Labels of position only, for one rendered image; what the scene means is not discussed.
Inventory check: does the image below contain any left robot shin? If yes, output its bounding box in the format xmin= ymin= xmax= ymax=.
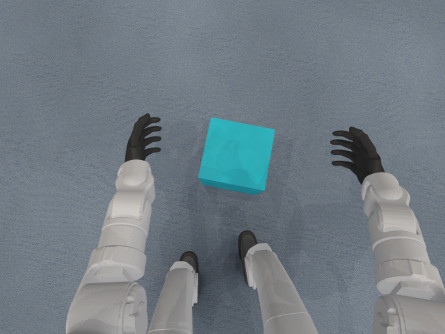
xmin=166 ymin=261 xmax=193 ymax=277

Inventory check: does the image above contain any right robot forearm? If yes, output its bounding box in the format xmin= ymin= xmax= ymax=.
xmin=361 ymin=172 xmax=445 ymax=303

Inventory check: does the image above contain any robot left hand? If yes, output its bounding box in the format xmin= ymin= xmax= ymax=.
xmin=124 ymin=113 xmax=162 ymax=162

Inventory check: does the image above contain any robot right upper arm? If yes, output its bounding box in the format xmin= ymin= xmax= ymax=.
xmin=372 ymin=294 xmax=445 ymax=334

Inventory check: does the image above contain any robot right hand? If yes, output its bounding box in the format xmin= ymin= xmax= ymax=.
xmin=330 ymin=127 xmax=385 ymax=185

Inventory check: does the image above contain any carton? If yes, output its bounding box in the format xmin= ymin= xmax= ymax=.
xmin=198 ymin=118 xmax=275 ymax=195

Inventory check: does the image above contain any left robot forearm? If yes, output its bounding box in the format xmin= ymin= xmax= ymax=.
xmin=66 ymin=159 xmax=155 ymax=334

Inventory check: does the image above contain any robot left upper arm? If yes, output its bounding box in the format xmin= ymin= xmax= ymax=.
xmin=67 ymin=281 xmax=148 ymax=334

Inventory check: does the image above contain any robot left thigh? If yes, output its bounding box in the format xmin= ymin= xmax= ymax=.
xmin=147 ymin=268 xmax=198 ymax=334

